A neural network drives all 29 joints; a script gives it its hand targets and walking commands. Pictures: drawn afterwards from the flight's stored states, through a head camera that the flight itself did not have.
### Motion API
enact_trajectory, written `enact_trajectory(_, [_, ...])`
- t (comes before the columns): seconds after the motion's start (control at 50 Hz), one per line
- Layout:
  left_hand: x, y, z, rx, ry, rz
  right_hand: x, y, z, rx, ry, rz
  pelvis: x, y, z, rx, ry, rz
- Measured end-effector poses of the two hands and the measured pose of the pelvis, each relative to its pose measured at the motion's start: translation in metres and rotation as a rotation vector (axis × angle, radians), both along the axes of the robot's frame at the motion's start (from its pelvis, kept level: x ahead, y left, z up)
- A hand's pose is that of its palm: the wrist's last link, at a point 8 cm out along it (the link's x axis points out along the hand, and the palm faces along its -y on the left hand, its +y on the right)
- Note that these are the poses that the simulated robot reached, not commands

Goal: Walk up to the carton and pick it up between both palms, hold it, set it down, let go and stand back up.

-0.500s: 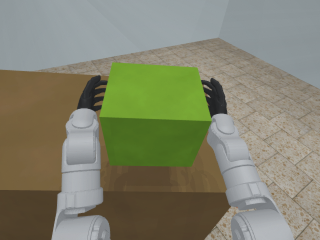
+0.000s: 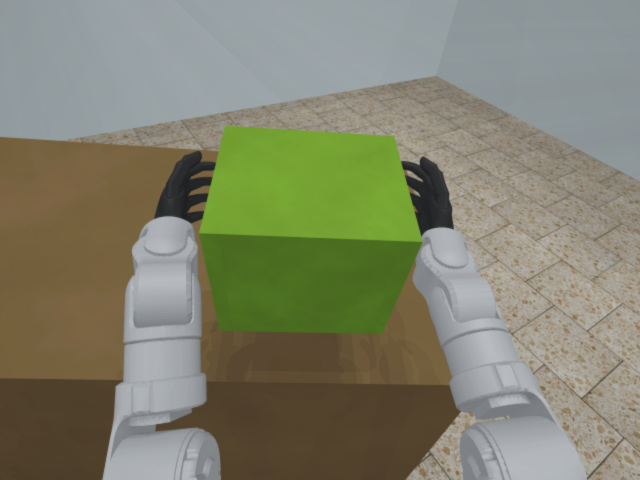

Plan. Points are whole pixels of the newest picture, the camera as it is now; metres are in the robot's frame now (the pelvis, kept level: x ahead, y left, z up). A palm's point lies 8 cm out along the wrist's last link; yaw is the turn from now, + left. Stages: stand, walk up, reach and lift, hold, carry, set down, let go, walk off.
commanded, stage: hold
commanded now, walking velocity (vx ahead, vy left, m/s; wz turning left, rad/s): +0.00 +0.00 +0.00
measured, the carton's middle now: (306, 233) +0.38 +0.01 +0.14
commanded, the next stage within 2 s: none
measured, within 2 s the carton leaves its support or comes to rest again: neither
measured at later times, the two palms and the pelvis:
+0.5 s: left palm (177, 219) +0.36 +0.16 +0.18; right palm (434, 225) +0.36 -0.15 +0.18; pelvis +0.00 +0.00 +0.00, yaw +0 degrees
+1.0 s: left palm (178, 219) +0.36 +0.15 +0.18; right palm (434, 226) +0.36 -0.15 +0.18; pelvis +0.00 +0.00 +0.00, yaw +0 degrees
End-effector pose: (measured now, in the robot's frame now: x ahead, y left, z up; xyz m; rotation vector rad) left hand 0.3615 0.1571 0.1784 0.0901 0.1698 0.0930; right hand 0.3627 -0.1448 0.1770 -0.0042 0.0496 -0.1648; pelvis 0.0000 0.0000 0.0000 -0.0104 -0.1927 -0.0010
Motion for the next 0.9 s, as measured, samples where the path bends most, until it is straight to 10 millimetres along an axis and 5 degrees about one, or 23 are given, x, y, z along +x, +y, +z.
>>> enact_trajectory(0.9, [-0.0004, -0.0023, -0.0002, 0.001, 0.0, -0.003, -0.0017, -0.0023, -0.0006, 0.0, -0.004, -0.004, -0.0003, 0.0004, 0.0002, 0.001, 0.0, -0.002])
